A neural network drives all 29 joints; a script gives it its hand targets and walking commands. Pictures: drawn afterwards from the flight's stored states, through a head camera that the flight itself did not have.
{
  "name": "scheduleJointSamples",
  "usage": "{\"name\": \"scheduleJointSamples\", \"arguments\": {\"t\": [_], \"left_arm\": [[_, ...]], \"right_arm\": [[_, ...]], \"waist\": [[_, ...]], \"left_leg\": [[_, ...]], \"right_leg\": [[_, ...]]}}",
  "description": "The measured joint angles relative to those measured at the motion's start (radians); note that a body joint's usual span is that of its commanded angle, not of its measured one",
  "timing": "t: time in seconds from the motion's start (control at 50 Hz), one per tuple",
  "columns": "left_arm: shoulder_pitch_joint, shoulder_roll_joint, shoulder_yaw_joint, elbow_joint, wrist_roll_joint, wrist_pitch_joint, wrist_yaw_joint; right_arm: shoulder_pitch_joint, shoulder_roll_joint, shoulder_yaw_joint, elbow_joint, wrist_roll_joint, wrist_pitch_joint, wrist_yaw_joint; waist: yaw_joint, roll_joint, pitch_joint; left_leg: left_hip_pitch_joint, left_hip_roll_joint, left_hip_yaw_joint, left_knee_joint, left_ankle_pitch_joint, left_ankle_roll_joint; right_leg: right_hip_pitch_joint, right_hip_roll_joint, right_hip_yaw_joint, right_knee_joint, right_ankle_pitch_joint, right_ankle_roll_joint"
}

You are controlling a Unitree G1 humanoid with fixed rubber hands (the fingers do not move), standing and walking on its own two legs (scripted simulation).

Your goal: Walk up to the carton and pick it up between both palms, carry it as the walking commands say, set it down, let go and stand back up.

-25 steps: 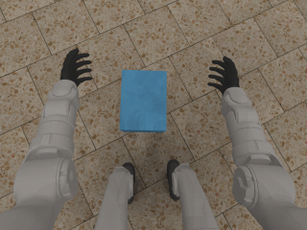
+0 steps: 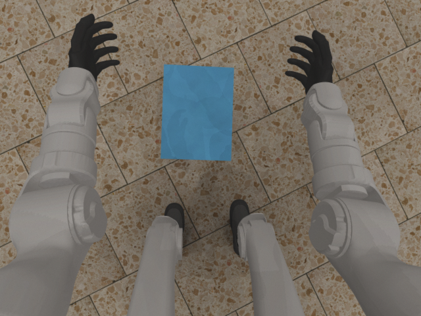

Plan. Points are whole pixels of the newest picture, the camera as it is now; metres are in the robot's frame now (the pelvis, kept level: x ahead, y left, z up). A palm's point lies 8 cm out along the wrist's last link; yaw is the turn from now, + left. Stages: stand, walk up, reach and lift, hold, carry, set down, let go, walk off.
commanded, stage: reach and lift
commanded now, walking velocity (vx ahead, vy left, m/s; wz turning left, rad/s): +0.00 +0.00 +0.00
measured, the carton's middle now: (197, 118) +0.50 +0.03 -0.54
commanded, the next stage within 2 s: none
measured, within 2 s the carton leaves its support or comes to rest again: neither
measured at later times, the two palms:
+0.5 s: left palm (121, 93) +0.52 +0.20 -0.28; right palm (284, 101) +0.50 -0.18 -0.28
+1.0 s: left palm (138, 109) +0.51 +0.20 -0.42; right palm (267, 113) +0.49 -0.18 -0.42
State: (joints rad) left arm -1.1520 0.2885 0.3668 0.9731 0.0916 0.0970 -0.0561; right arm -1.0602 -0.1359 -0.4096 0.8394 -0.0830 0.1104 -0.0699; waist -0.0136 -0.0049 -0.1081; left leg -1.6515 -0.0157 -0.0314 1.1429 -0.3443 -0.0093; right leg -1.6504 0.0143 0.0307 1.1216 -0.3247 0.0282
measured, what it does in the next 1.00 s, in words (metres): lowers itself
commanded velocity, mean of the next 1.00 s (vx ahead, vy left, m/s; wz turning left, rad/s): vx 0.00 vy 0.00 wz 0.00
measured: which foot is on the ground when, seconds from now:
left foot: down 0.00-1.00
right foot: down 0.00-1.00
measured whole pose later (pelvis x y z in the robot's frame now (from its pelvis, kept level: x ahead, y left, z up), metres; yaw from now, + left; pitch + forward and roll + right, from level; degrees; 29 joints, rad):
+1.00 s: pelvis -0.05 +0.00 -0.25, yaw -1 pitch +41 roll -2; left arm -1.49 0.43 0.08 1.17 -0.18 0.07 0.07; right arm -1.42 -0.31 -0.17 1.09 0.19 0.06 -0.14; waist -0.02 -0.02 0.28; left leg -2.28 -0.05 -0.04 2.13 -0.57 -0.02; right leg -2.27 0.05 0.03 2.10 -0.55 0.06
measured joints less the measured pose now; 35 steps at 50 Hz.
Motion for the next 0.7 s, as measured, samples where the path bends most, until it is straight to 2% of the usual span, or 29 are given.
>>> {"name": "scheduleJointSamples", "arguments": {"t": [0.12, 0.34, 0.7], "left_arm": [[-0.051, 0.018, -0.025, 0.008, -0.011, 0.013, 0.022], [-0.106, 0.059, -0.110, -0.033, -0.103, 0.050, 0.076], [-0.241, 0.102, -0.192, 0.107, -0.196, 0.008, 0.119]], "right_arm": [[-0.065, -0.019, 0.005, 0.026, 0.014, 0.008, -0.014], [-0.109, -0.070, 0.104, -0.026, 0.109, 0.051, -0.055], [-0.243, -0.127, 0.171, 0.127, 0.194, -0.001, -0.073]], "waist": [[-0.003, -0.002, 0.016], [-0.008, -0.005, 0.085], [-0.007, -0.003, 0.219]], "left_leg": [[-0.151, -0.003, -0.006, 0.190, -0.059, -0.005], [-0.358, -0.012, -0.011, 0.491, -0.145, -0.009], [-0.542, -0.029, -0.008, 0.797, -0.208, -0.010]], "right_leg": [[-0.150, 0.008, -0.002, 0.188, -0.058, 0.002], [-0.357, 0.022, -0.001, 0.486, -0.142, 0.010], [-0.538, 0.033, 0.006, 0.791, -0.208, 0.029]]}}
